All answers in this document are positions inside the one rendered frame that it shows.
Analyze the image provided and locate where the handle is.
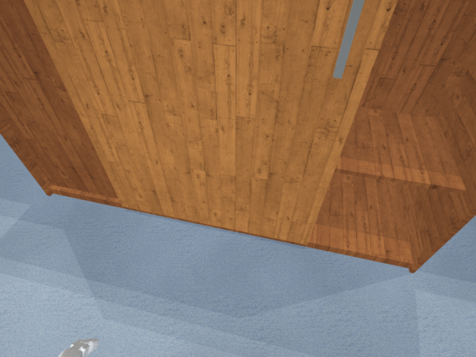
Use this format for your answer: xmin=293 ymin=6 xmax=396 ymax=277
xmin=333 ymin=0 xmax=364 ymax=79

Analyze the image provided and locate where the left robot hand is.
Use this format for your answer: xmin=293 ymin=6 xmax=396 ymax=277
xmin=58 ymin=338 xmax=99 ymax=357

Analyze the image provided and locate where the wardrobe door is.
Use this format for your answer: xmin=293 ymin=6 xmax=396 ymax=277
xmin=24 ymin=0 xmax=398 ymax=245
xmin=0 ymin=0 xmax=118 ymax=198

